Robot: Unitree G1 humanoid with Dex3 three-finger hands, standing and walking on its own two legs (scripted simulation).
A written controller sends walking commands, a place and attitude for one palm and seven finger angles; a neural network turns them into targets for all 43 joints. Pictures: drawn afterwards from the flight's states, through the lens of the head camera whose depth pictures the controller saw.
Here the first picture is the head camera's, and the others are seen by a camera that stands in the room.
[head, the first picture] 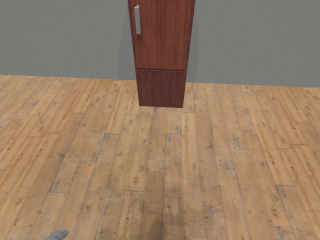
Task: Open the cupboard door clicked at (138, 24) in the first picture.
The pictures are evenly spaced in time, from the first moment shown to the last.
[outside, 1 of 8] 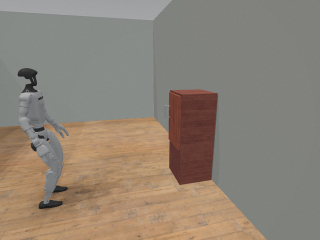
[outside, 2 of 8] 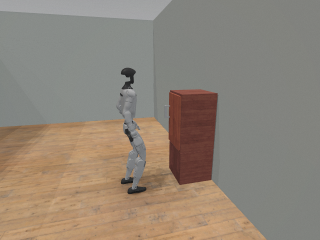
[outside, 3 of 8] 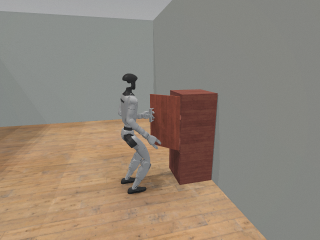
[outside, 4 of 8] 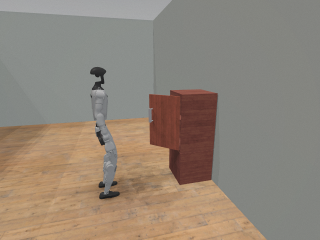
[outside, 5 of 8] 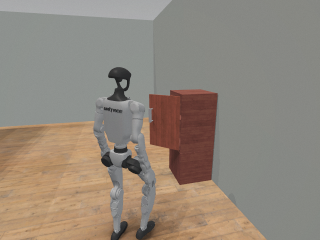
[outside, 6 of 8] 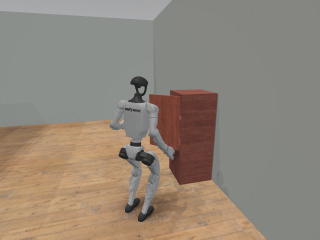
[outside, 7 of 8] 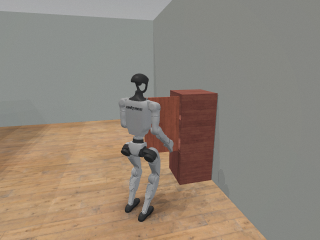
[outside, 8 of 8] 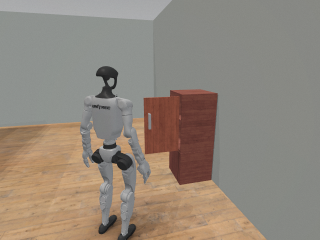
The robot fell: no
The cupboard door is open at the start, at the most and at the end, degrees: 0 90 90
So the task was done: yes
